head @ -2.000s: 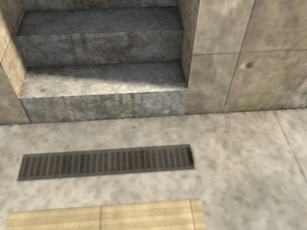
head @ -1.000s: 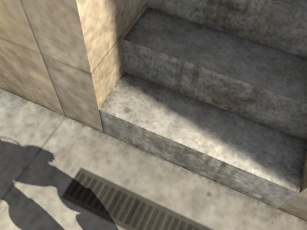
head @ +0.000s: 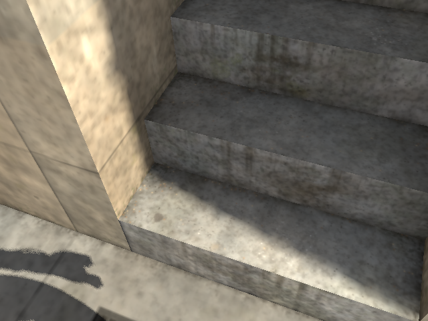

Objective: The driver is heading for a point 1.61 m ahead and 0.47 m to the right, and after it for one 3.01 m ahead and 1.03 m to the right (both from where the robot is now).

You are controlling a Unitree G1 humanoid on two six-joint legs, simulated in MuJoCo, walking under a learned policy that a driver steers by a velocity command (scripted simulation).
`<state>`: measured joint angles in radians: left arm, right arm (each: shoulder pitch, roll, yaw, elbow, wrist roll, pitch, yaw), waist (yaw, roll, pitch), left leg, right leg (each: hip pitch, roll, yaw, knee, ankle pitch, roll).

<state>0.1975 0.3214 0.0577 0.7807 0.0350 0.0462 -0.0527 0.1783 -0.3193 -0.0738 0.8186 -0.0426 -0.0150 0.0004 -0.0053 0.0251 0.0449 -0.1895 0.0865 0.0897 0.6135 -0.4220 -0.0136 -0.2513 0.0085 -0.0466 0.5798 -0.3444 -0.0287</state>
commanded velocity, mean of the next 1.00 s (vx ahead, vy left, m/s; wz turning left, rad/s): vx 0.39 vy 0.07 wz -0.48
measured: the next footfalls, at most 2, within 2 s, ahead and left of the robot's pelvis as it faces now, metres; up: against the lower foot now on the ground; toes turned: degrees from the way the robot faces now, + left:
left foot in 0.44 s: +0.35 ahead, +0.07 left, +0.00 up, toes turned -18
right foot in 0.82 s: +0.34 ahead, -0.12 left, +0.00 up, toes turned -30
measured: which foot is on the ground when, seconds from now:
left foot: up 0.00-0.42, down 0.44-0.82, up 0.84-1.00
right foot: down 0.00-0.44, up 0.46-0.80, down 0.82-1.00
